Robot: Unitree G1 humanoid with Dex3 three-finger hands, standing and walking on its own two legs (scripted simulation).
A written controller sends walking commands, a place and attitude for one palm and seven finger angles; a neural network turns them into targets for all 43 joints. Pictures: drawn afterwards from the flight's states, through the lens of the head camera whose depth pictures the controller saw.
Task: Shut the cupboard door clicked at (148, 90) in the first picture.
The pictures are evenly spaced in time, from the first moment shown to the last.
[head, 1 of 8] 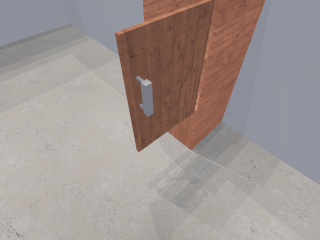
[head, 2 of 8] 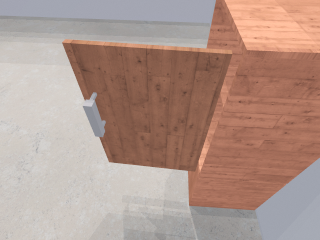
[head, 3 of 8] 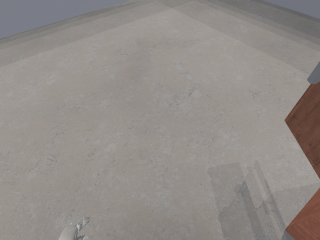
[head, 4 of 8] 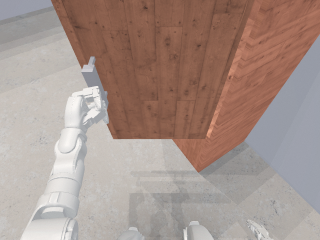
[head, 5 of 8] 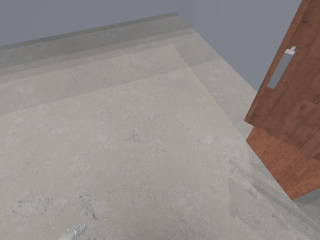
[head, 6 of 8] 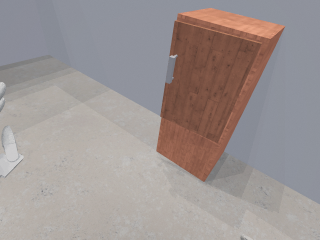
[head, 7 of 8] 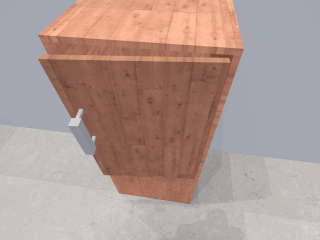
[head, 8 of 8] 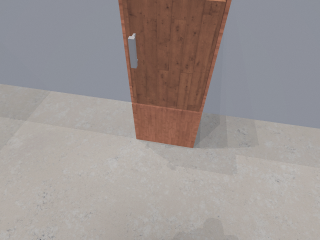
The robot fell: no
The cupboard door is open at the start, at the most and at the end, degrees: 87 87 0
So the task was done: yes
